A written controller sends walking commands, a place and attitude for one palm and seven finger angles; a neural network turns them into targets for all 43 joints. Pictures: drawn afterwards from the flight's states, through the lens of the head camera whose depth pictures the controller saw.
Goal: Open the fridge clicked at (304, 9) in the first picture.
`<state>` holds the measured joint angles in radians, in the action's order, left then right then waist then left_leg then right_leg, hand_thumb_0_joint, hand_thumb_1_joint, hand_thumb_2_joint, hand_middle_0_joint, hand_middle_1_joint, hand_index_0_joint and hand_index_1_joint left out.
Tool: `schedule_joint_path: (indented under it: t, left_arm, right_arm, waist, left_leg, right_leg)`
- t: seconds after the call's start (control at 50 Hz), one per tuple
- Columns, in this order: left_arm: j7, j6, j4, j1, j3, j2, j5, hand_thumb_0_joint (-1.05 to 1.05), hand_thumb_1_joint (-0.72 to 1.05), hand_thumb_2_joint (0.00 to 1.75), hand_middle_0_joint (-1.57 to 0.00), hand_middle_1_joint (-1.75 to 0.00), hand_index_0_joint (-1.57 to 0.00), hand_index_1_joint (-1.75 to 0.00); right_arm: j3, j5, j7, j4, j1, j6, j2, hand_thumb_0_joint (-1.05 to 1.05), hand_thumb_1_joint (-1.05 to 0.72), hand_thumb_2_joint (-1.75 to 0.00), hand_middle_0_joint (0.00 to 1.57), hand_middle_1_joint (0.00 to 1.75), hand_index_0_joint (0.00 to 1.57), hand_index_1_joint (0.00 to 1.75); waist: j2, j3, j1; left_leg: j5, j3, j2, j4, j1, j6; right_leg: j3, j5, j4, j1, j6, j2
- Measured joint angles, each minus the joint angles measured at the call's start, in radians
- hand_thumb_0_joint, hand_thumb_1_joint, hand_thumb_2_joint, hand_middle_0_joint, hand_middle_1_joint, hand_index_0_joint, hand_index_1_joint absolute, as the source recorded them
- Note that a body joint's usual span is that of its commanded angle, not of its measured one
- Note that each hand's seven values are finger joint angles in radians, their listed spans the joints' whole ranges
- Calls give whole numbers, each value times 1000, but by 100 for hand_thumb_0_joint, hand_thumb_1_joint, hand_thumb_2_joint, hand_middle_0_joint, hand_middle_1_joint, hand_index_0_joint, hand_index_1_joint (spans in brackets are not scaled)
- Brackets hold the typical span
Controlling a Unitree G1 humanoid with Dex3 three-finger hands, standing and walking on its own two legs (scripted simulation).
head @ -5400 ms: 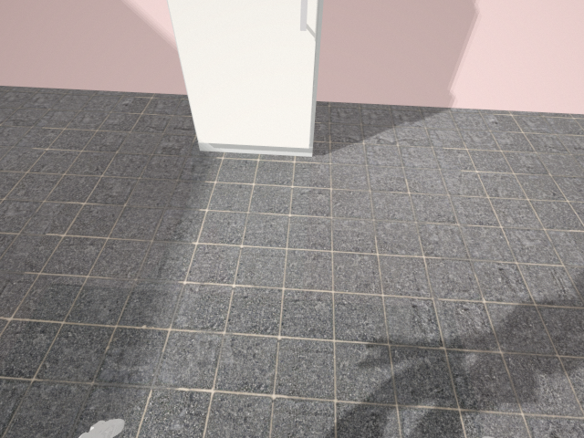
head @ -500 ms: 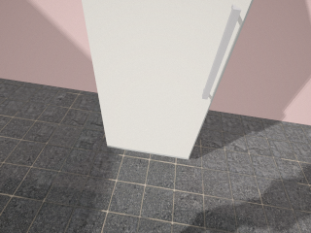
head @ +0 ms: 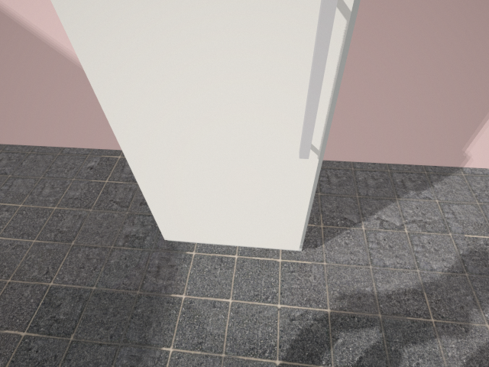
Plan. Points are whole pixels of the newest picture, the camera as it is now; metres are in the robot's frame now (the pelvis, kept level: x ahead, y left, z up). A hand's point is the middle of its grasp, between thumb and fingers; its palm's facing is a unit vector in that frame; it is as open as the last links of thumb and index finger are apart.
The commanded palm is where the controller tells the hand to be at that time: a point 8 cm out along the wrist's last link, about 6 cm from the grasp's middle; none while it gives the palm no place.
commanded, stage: take the last steps up to it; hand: right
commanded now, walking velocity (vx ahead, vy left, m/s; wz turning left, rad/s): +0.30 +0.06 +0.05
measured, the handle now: (313, 86) +0.64 -0.13 +0.12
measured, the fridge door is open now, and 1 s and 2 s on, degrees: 0 0 0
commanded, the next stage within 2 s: come to a stop and stand still in 0.38 s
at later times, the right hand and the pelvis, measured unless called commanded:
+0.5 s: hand (313, 311) +0.26 -0.12 -0.17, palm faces -0.04 +0.98 -0.20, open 7.3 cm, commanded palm none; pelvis +0.16 +0.05 -0.01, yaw +1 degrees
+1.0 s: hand (332, 341) +0.21 -0.15 -0.18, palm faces +0.01 +0.97 -0.23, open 7.4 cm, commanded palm none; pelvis +0.17 +0.04 +0.00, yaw +3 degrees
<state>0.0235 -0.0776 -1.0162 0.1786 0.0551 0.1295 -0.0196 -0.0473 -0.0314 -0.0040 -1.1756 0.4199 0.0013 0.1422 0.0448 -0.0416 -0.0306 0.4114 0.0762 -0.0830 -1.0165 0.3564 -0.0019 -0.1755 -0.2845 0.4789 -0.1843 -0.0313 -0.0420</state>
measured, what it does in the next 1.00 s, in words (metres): walks ahead: left foot, then right foot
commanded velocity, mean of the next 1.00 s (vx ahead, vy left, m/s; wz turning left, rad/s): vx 0.01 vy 0.03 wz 0.01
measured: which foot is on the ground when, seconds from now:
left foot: up 0.00-0.34, down 0.36-0.76, up 0.78-1.00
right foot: down 0.00-0.36, up 0.38-0.68, down 0.70-1.00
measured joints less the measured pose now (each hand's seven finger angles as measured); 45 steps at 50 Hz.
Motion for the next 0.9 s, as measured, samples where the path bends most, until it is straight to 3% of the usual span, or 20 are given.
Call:
schedule_joint_path:
  t: [0.12,0.2,0.3,0.34,0.36,0.4,0.44,0.48,0.52,0.58,0.68,0.78,0.9]
  left_arm:
    - [5,-3,-44,88,-8,18,-6,-2,95,90,-20,-30,-20,-30]
    - [0,12,-85,158,-12,11,-11,-1,93,90,-20,-30,-20,-30]
    - [-6,32,-122,222,-11,8,-18,0,92,90,-20,-30,-20,-30]
    - [-8,38,-136,251,-12,6,-14,0,92,90,-20,-30,-20,-30]
    - [-12,43,-145,262,-13,2,-9,0,91,90,-20,-30,-20,-30]
    - [-14,61,-154,245,-15,5,1,1,91,90,-20,-30,-20,-30]
    - [-14,72,-149,218,-10,11,6,1,91,90,-20,-30,-20,-30]
    - [-15,79,-133,184,-7,17,2,1,91,90,-20,-30,-20,-30]
    - [-15,80,-108,150,-6,20,-3,1,91,90,-20,-30,-20,-30]
    - [-8,77,-77,103,-12,20,-1,1,91,90,-20,-30,-20,-29]
    - [5,83,-63,42,-16,38,4,2,94,90,-20,-30,-20,-30]
    - [4,85,-51,17,-22,22,2,1,94,90,-20,-30,-20,-30]
    - [18,88,-17,-36,-23,19,-3,1,93,90,-20,-30,-20,-30]
  right_arm:
    - [-21,-2,-4,86,-154,7,53,1,-91,-89,20,30,19,30]
    - [-23,1,-7,138,-249,5,69,0,-92,-89,20,30,19,30]
    - [-15,5,-10,174,-329,11,65,0,-92,-89,20,30,19,30]
    - [-9,4,-11,184,-341,27,63,0,-92,-89,20,30,19,30]
    - [-8,1,-10,188,-344,43,64,0,-92,-89,20,30,19,30]
    - [-6,7,-4,187,-348,63,50,0,-91,-89,20,30,19,30]
    - [3,12,2,178,-336,62,32,0,-91,-89,20,30,19,30]
    - [9,14,8,165,-310,51,15,0,-91,-89,20,30,20,30]
    - [2,19,23,150,-283,46,5,-1,-93,-89,20,30,20,30]
    - [3,13,32,131,-255,36,19,-2,-95,-89,21,30,20,30]
    - [13,10,32,107,-220,15,15,-1,-94,-89,20,30,20,30]
    - [8,18,37,100,-199,-20,27,0,-92,-89,20,30,20,30]
    - [7,16,37,110,-199,-43,29,0,-92,-89,20,30,20,30]
  waist:
    - [1,10,20]
    - [-6,-1,37]
    - [-37,-34,79]
    - [-50,-42,90]
    - [-46,-44,88]
    - [-64,-69,87]
    - [-76,-79,84]
    - [-80,-73,79]
    - [-82,-61,76]
    - [-78,-40,62]
    - [-79,-24,25]
    - [-12,-27,-2]
    - [-17,-44,-4]
  left_leg:
    - [-143,3,-26,-18,158,21]
    - [-193,8,-34,127,179,22]
    - [-195,34,-8,340,126,-4]
    - [-233,52,16,431,65,-19]
    - [-293,54,17,446,49,-35]
    - [-247,68,33,380,50,-58]
    - [-201,79,47,390,14,-67]
    - [-204,85,59,438,-24,-62]
    - [-220,92,71,491,-55,-63]
    - [-232,96,83,544,-84,-65]
    - [-207,87,94,531,-97,-50]
    - [-160,58,49,470,-100,-10]
    - [63,-24,49,232,-47,17]
  right_leg:
    - [-12,19,-139,122,-4,24]
    - [-15,-5,-170,183,10,27]
    - [-26,-86,-127,235,44,5]
    - [-23,-150,-42,229,61,-18]
    - [-20,-185,56,196,61,-28]
    - [52,-246,363,77,44,-39]
    - [99,-234,591,-41,32,-35]
    - [110,-177,680,-139,30,-43]
    - [113,-131,650,-206,38,-55]
    - [113,-93,486,-240,57,-60]
    - [119,-16,188,-163,72,-36]
    - [84,37,79,-86,6,12]
    - [70,86,6,-75,-11,24]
